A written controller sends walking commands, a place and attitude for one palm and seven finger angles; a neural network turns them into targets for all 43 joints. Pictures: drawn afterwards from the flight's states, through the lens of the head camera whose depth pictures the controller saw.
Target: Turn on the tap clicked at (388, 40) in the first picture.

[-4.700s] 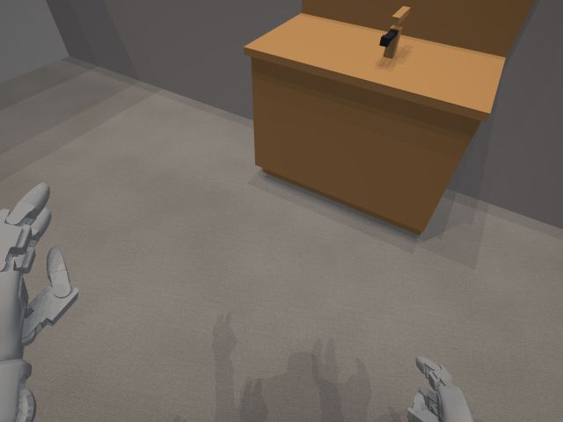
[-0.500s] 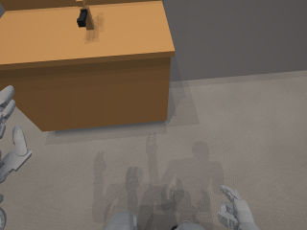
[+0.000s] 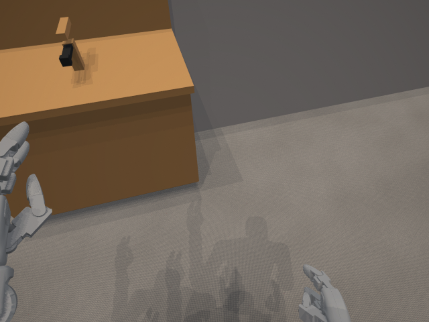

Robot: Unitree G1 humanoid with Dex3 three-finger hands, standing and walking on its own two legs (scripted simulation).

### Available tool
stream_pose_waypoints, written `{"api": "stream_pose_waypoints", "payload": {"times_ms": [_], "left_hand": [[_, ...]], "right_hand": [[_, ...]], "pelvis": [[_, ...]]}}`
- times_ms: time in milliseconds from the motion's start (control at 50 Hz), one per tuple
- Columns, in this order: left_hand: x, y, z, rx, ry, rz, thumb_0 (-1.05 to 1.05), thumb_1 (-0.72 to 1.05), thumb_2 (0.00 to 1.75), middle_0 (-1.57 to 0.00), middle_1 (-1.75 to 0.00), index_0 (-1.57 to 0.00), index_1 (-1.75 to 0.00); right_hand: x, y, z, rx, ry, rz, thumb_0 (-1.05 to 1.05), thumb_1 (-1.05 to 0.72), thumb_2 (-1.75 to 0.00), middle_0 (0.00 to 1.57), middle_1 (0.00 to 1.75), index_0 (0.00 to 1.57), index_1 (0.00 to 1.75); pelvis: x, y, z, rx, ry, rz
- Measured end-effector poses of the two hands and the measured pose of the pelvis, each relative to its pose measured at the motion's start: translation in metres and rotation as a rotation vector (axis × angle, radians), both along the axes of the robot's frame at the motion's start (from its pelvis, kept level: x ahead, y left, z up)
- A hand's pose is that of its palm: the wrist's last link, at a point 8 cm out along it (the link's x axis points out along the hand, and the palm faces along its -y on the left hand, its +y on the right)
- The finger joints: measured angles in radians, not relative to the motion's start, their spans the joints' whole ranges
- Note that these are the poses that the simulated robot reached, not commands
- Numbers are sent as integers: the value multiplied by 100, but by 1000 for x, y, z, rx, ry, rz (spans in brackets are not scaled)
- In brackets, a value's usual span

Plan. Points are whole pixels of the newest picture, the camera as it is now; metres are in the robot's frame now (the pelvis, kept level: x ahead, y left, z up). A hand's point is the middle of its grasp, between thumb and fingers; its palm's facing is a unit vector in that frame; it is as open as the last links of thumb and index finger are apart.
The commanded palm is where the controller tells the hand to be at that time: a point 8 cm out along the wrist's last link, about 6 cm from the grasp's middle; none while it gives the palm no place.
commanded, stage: take the last steps up to it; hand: left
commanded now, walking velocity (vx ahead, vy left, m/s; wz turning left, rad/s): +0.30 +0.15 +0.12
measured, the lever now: (65, 60) +0.84 +0.54 +0.05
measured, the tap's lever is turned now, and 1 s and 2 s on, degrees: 0 0 0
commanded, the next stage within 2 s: come to a stop and stand still in 1.90 s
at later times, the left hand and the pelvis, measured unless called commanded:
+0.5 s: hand (12, 206) +0.23 +0.28 +0.18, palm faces +0.46 -0.78 -0.42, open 7.4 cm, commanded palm +0.16 +0.32 +0.19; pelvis +0.02 +0.03 +0.01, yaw +3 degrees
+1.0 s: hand (7, 138) +0.35 +0.36 +0.18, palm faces +0.44 -0.79 -0.44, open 7.4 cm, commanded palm +0.27 +0.39 +0.19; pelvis +0.12 +0.11 +0.00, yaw +2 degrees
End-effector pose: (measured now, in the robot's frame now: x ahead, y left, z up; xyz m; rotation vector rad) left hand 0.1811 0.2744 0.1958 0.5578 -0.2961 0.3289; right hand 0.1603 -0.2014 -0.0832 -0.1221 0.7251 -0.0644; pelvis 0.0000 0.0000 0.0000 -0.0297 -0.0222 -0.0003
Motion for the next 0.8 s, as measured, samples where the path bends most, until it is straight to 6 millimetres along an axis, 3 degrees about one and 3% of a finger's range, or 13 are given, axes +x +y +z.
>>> {"api": "stream_pose_waypoints", "payload": {"times_ms": [140, 220, 300, 380, 460, 600, 680, 800], "left_hand": [[-10, -13, 3, -9, 45, -9, 1, 88, 89, -22, -30, -21, -30], [-19, -3, 4, -5, 52, 21, 1, 88, 89, -22, -30, -22, -30], [-23, 13, 2, -31, 15, 61, 1, 88, 89, -22, -30, -22, -30], [-18, 32, -4, -57, -40, 76, 1, 88, 90, -21, -30, -21, -30], [-5, 45, -6, -49, -39, 85, 1, 88, 90, -21, -30, -21, -30], [14, 38, 6, 25, -39, 63, 1, 89, 90, -21, -30, -21, -30], [24, 47, 1, -11, -24, 79, 1, 88, 90, -21, -30, -21, -30], [49, 74, -6, -40, 30, 103, 1, 88, 90, -21, -30, -21, -30]], "right_hand": [[-33, -39, -4, -61, 127, -72, 1, -91, -90, 20, 30, 21, 30], [-45, -57, 2, -132, 167, -95, 1, -91, -90, 20, 30, 21, 30], [-43, -62, 8, -198, 172, -88, 1, -91, -90, 20, 30, 20, 30], [-27, -49, 10, -226, 121, -91, 1, -91, -90, 19, 30, 20, 30], [-6, -19, 9, -161, 56, -84, 1, -91, -90, 19, 30, 20, 30], [35, 33, -11, -13, 18, 13, 1, -91, -90, 20, 30, 20, 30], [54, 44, -19, -2, 80, 57, 1, -91, -90, 20, 30, 21, 30], [78, 47, -4, -78, 125, 54, 1, -91, -90, 20, 30, 21, 30]], "pelvis": [[-6, -8, 11, 31, 16, 10], [-4, -6, 16, 43, 31, 25], [0, 4, 15, 45, 32, 41], [5, 21, 6, 38, 16, 50], [13, 29, 6, 35, 10, 51], [37, 31, -1, 23, 15, 62], [49, 39, 1, 22, 11, 70], [76, 60, 12, 49, 32, 71]]}}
